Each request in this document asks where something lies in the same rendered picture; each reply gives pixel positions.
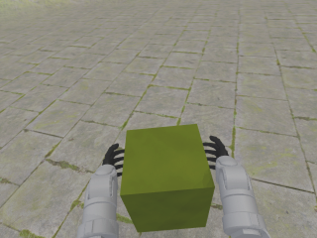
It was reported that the left robot hand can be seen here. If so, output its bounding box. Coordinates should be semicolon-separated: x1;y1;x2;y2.
102;143;125;177

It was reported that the right robot forearm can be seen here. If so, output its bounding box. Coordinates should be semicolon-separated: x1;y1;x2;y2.
215;156;271;238

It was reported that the right robot hand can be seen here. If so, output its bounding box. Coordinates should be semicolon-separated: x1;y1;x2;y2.
202;136;229;170

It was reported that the carton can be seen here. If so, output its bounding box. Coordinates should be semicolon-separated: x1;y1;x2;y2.
120;124;215;233

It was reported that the left robot forearm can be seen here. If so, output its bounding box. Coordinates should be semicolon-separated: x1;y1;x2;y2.
76;164;119;238

